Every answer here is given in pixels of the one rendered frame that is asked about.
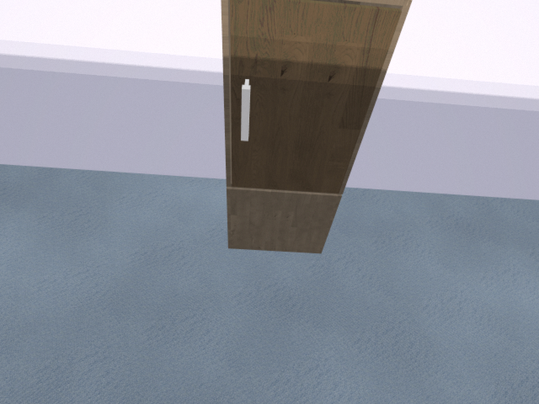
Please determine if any handle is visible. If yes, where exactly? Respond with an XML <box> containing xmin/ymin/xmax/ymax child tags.
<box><xmin>241</xmin><ymin>79</ymin><xmax>250</xmax><ymax>141</ymax></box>

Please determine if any cupboard door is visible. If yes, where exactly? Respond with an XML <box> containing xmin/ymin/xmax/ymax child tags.
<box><xmin>230</xmin><ymin>0</ymin><xmax>402</xmax><ymax>194</ymax></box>

